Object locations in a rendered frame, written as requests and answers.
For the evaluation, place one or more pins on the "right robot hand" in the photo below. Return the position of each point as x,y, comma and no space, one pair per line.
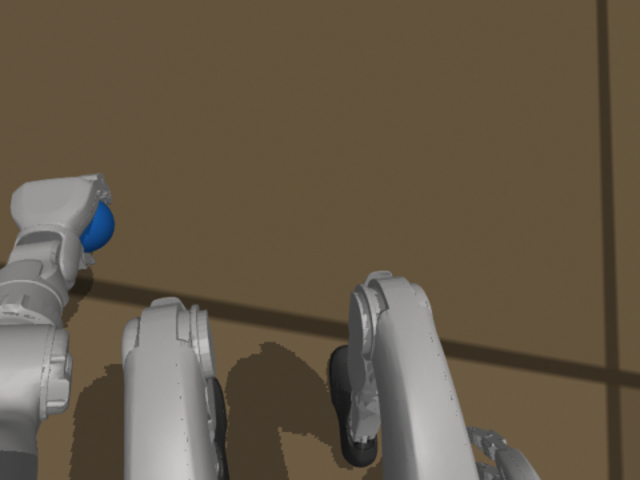
511,463

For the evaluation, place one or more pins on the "left robot arm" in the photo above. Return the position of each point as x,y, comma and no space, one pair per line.
35,366

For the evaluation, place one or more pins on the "left robot foot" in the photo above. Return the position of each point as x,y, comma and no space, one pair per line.
220,431

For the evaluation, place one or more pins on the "ball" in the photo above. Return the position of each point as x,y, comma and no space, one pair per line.
100,229

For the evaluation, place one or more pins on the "left robot hand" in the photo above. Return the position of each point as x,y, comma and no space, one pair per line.
69,202

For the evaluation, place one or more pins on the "right robot foot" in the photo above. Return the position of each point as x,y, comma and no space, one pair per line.
357,454

